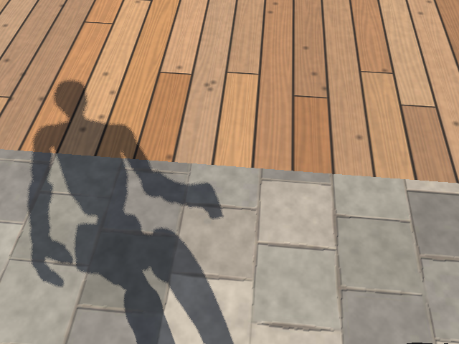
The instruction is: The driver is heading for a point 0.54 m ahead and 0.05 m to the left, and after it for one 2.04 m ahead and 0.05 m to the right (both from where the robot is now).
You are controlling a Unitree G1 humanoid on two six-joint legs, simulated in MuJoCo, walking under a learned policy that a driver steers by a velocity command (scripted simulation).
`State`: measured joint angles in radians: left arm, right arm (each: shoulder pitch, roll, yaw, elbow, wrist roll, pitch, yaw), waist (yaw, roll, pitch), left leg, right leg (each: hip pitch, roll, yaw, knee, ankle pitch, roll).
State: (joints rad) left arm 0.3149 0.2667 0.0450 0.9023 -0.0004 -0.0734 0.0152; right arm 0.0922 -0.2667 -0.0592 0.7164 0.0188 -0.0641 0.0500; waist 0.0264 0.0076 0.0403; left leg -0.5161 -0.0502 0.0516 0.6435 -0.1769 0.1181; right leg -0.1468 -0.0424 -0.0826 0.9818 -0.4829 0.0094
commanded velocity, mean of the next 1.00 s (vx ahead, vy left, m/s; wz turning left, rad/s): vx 0.36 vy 0.00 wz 0.26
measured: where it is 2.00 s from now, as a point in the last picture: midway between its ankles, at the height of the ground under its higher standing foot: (236, 326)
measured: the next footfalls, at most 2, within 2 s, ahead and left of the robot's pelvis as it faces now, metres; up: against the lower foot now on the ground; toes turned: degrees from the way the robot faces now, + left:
right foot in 0.44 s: +0.44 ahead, -0.09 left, +0.00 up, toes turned +14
left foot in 0.88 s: +0.54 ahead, +0.16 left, +0.00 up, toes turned +13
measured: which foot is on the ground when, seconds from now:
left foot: down 0.00-0.46, up 0.48-0.86, down 0.88-1.00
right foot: up 0.00-0.42, down 0.44-1.00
